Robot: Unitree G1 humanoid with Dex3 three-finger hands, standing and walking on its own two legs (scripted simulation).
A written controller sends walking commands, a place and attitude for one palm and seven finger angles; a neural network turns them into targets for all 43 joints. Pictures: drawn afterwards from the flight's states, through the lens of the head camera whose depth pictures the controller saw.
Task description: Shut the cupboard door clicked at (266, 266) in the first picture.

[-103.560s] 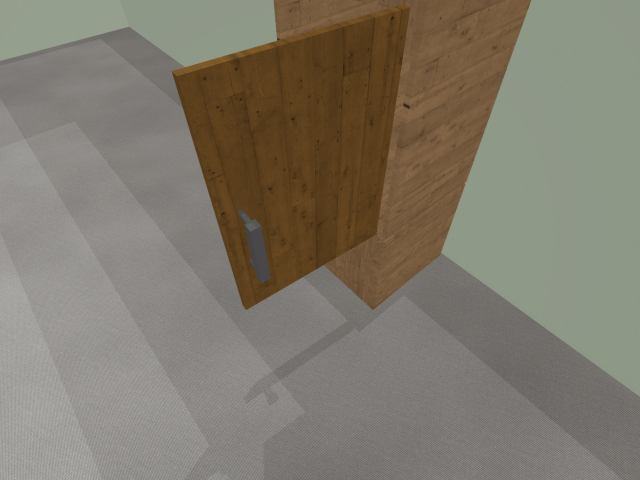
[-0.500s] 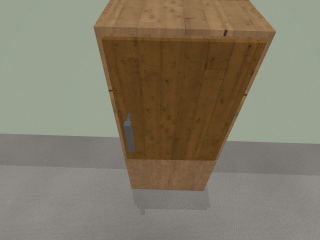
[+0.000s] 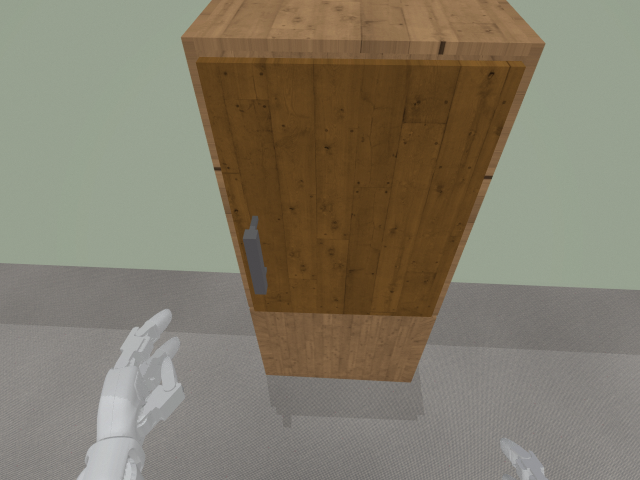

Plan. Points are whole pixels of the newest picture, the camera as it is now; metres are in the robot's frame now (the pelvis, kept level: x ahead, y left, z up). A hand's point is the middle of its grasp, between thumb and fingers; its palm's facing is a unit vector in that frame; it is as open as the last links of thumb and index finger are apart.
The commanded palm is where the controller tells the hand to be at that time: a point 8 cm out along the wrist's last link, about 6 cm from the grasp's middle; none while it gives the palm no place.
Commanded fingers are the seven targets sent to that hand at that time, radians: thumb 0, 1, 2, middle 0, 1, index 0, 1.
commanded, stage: raise the hand and make a fist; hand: left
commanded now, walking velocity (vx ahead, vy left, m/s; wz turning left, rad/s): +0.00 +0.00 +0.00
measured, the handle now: (258, 256) +0.53 +0.13 -0.09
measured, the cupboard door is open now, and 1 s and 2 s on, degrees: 1 1 1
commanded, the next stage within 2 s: bring the fist close to the handle in 1.70 s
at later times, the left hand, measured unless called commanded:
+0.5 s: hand (198, 437) +0.20 +0.16 -0.06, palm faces -0.15 -0.99 -0.01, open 4.7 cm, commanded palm +0.16 +0.24 -0.05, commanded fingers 0.00 0.90 0.90 -0.86 -1.02 -0.86 -1.02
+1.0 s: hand (166, 424) +0.21 +0.20 -0.04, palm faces +0.01 -1.00 -0.05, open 3.1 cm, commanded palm +0.18 +0.25 -0.05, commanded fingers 0.00 0.90 0.90 -1.30 -1.50 -1.30 -1.50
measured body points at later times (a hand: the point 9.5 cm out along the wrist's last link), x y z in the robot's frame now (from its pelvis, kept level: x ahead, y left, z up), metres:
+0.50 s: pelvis -0.02 +0.00 -0.11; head +0.06 +0.00 +0.33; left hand +0.20 +0.22 -0.05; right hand +0.19 -0.20 -0.19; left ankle +0.01 +0.13 -0.71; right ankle +0.04 -0.12 -0.71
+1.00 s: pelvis -0.01 +0.01 -0.10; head +0.07 +0.03 +0.34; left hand +0.20 +0.26 -0.03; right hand +0.20 -0.22 -0.16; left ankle +0.01 +0.13 -0.71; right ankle +0.04 -0.12 -0.71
